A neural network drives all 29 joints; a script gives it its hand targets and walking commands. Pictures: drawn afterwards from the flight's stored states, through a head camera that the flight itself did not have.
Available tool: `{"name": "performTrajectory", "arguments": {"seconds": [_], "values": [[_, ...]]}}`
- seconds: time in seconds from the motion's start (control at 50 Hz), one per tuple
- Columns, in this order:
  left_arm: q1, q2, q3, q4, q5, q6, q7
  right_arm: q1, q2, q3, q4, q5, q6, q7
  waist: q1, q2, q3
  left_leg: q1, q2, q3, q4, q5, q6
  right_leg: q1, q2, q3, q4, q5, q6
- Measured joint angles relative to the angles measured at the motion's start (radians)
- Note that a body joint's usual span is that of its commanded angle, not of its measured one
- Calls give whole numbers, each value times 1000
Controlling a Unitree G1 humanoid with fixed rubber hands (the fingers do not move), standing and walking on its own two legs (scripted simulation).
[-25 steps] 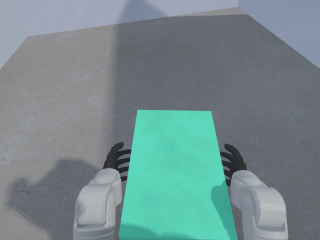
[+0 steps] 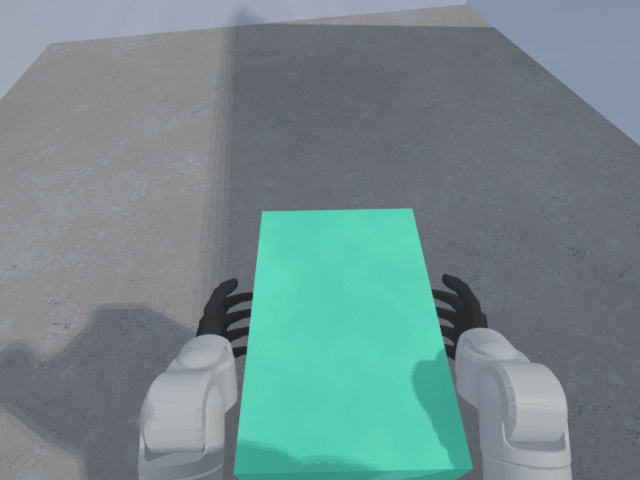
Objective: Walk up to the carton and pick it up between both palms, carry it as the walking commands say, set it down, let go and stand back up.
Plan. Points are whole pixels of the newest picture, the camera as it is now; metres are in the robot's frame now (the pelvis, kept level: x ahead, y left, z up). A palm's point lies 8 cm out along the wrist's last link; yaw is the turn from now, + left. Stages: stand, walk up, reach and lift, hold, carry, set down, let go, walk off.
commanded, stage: carry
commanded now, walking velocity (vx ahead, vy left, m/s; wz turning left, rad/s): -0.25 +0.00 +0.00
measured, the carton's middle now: (340, 360) +0.27 +0.01 +0.01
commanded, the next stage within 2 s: none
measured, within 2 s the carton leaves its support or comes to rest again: neither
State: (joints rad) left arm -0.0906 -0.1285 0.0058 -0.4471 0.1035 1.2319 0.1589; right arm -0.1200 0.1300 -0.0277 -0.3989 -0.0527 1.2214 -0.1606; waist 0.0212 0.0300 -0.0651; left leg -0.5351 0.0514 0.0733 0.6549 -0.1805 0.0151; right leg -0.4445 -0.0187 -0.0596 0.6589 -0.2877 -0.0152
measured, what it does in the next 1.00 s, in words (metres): walks backwards: left foot, then right foot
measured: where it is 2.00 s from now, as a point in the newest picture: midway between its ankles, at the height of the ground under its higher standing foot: outside the picture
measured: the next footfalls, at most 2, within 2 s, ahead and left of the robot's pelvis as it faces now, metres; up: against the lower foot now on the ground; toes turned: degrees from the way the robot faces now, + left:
left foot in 0.28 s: -0.10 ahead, +0.12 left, +0.00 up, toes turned +6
right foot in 0.60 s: -0.17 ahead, -0.11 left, +0.00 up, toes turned -3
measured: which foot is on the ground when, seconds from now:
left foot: down 0.00-0.00, up 0.02-0.26, down 0.28-0.60, up 0.62-0.88, down 0.90-1.00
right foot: down 0.00-0.28, up 0.30-0.58, down 0.60-0.90, up 0.92-1.00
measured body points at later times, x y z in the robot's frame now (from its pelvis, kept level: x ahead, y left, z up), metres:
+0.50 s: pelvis -0.19 +0.02 +0.01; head -0.20 +0.03 +0.46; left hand +0.07 +0.18 +0.09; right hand +0.09 -0.10 +0.10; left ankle -0.14 +0.12 -0.72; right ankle -0.18 -0.11 -0.66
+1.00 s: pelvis -0.38 +0.03 +0.01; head -0.39 +0.05 +0.46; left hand -0.13 +0.19 +0.09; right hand -0.11 -0.09 +0.10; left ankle -0.38 +0.12 -0.72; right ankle -0.30 -0.10 -0.66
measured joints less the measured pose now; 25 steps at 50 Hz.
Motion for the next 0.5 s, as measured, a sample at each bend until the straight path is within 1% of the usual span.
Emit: {"name": "performTrajectory", "arguments": {"seconds": [0.02, 0.04, 0.06, 0.08, 0.12, 0.16, 0.22, 0.28, 0.3, 0.32, 0.34, 0.36, 0.38, 0.42, 0.46, 0.5], "values": [[0, -1, -1, 1, -1, -5, 0, 3, 0, 0, -2, 0, -5, 0, 0, 18, 30, 2, 9, -1, 8, -15, -6, 1, 8, 0, -2, 30, 0], [0, -1, -4, 2, -1, -5, 0, 14, -1, 0, -6, 0, -9, 1, 0, 23, 52, -2, 7, 0, 43, -108, -14, 1, 7, 2, -1, 46, 0], [0, 0, -8, 2, -1, -3, 0, 25, -1, 0, -12, 0, -11, 1, 1, 19, 69, -15, 0, 1, 119, -200, -18, 1, -2, 5, -3, 58, 0], [0, 0, -11, 2, -2, -2, -1, 32, -1, 0, -19, 0, -12, 1, 1, 15, 80, -31, -6, 1, 213, -245, -18, 1, -10, 6, -8, 70, 0], [1, -1, -13, 2, -2, -4, -2, 36, -2, 0, -25, 0, -12, 0, 0, 6, 87, -36, -12, 0, 362, -253, -18, 1, -22, 6, -28, 99, 0], [1, -1, -14, 2, -2, -12, -4, 33, -2, 0, -30, 0, -14, -2, 0, -4, 85, 10, -13, -1, 396, -249, -18, 0, -30, 5, -49, 131, 0], [1, -1, -14, -4, -2, -24, -7, 24, -2, 0, -39, 0, -14, -6, -1, -18, 74, 138, -13, -2, 280, -262, -18, -11, -33, 2, -74, 178, 0], [-3, -1, -12, -5, -2, -25, -7, 21, -2, -1, -40, 0, -15, -6, -1, -37, 50, 272, -21, -2, 48, -269, -11, -47, -37, -7, -76, 211, 1], [-2, 0, -11, -5, -2, -22, -6, 20, -1, 0, -34, 1, -15, -5, 0, -55, 57, 267, -33, -2, 43, -252, -5, -55, -47, -2, -56, 170, 1], [8, 0, -10, -4, -2, -17, -5, 21, -1, 1, -26, 1, -11, -3, 0, -55, 59, 259, -31, -5, 48, -230, 2, -70, -42, -1, 8, 63, 1], [15, 0, -10, -4, -2, -10, -3, 22, -1, 2, -18, 2, -4, -2, -1, -50, 59, 254, -25, -9, 46, -209, 7, -92, -32, 0, 112, -21, 1], [18, 0, -10, -4, -2, -2, -1, 24, -1, 3, -14, 2, 2, 0, -1, -46, 58, 251, -19, -12, 39, -188, 11, -111, -24, 1, 226, -59, 1], [18, 0, -11, -4, -2, 4, 1, 26, -1, 3, -13, 1, 3, 2, -1, -43, 58, 248, -15, -14, 27, -169, 13, -123, -18, 3, 328, -64, 1], [17, 1, -11, -5, -2, 6, 2, 26, 0, 3, -12, 1, 3, 3, 0, -42, 47, 228, -12, -14, 5, -134, 14, -125, -14, 5, 465, -66, 1], [14, 1, -10, -7, -2, 6, 3, 22, 0, 3, -13, 1, 3, 2, 0, -42, 13, 171, -12, -11, -10, -100, 15, -124, -13, 7, 479, -68, 1], [5, 1, -5, -14, -2, 6, 4, 8, 0, 2, -13, 1, 3, 2, 1, -40, 2, 113, -11, -6, -16, -65, 17, -101, -12, 7, 403, -86, 1]]}}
